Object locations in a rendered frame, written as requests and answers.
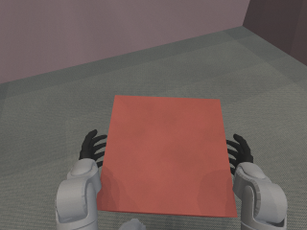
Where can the carton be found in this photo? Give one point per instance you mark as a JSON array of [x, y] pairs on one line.
[[167, 156]]

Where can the robot left hand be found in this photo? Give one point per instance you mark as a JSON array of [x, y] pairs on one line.
[[88, 148]]

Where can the left robot thigh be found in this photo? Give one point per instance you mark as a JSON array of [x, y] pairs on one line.
[[132, 225]]

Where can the left robot forearm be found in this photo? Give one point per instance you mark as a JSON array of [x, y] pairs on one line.
[[75, 199]]

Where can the right robot forearm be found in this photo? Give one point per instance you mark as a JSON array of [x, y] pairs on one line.
[[264, 204]]

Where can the robot right hand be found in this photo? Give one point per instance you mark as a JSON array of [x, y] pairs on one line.
[[243, 154]]

